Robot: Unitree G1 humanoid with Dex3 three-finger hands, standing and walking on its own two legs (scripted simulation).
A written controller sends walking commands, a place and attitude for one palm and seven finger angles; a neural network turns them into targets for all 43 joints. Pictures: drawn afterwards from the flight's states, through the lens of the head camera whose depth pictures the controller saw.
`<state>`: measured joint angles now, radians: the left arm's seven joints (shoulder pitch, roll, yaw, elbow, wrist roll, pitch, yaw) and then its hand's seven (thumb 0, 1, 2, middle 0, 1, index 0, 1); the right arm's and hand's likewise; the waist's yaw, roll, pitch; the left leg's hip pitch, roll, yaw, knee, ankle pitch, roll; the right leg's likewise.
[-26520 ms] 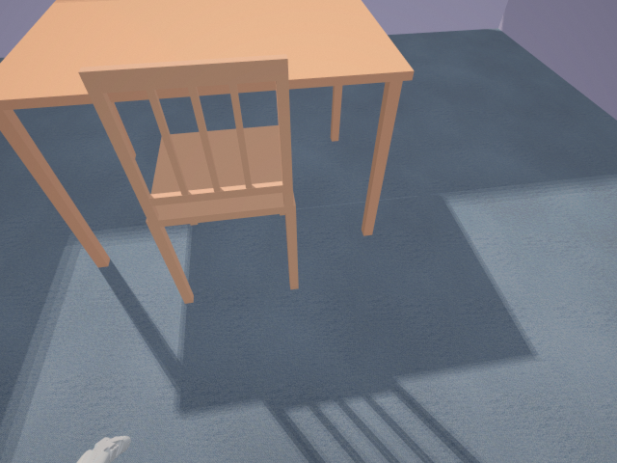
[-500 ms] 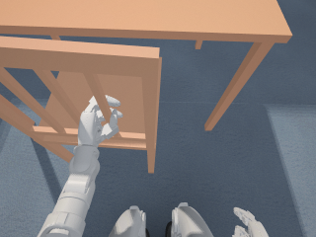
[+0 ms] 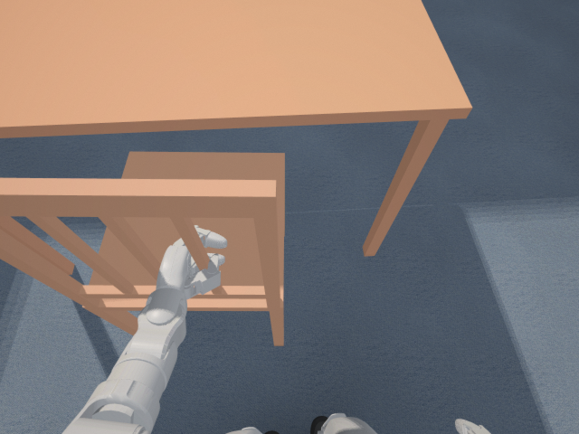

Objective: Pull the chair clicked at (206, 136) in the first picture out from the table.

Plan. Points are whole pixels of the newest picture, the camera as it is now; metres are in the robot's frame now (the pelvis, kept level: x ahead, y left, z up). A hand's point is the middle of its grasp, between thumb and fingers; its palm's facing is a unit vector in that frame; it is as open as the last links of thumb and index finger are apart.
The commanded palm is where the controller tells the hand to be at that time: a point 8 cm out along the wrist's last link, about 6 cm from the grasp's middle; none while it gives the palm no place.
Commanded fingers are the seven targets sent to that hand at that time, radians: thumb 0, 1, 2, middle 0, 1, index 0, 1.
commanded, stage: step backward, pulling the chair out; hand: left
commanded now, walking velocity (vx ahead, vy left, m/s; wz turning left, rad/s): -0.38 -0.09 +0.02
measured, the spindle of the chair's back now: (146, 259) +0.38 +0.22 -0.07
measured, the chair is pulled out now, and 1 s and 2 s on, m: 0.06 0.18 0.25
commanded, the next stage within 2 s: none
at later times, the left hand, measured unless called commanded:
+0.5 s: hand (226, 327) +0.27 +0.09 -0.06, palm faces -0.05 -0.99 -0.14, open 5.0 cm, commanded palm +0.26 +0.14 -0.06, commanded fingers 0.00 0.90 0.90 -0.50 -1.45 -0.50 -1.45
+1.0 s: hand (226, 346) +0.24 +0.09 -0.06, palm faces +0.01 -0.98 -0.17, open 5.1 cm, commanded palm +0.22 +0.14 -0.06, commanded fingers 0.00 0.90 0.90 -0.50 -1.45 -0.50 -1.45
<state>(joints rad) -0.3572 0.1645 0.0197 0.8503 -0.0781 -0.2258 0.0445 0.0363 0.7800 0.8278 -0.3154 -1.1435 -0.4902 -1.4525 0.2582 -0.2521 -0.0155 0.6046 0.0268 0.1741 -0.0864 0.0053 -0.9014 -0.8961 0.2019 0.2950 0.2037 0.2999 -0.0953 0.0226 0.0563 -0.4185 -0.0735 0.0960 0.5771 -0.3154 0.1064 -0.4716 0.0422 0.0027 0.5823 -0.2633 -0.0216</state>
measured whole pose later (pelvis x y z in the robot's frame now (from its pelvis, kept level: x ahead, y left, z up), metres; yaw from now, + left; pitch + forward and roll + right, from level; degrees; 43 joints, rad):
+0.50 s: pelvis -0.06 -0.02 +0.00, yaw +1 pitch +5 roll -1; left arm -0.36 0.14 -0.04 0.96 -0.07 -0.24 0.08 0.04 0.76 0.83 -0.35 -1.18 -0.49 -1.45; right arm 0.23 -0.28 -0.01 0.69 0.07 0.08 -0.12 0.01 -0.90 -0.90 0.20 0.30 0.21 0.30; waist -0.08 0.02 0.06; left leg -0.43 -0.05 0.07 0.55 -0.22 0.08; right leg -0.44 0.06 -0.03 0.50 -0.14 -0.05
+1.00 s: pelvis -0.10 -0.04 -0.01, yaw +0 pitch +1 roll +2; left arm -0.41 0.16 0.02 0.99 -0.07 -0.24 0.10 0.04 0.72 0.84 -0.40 -1.21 -0.49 -1.45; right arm 0.22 -0.23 -0.01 0.76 0.04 -0.01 -0.09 0.01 -0.90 -0.90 0.21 0.30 0.21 0.30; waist -0.06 0.00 0.13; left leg -0.49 -0.07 0.04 0.87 -0.47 0.01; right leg -0.48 0.02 -0.06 0.59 -0.13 -0.08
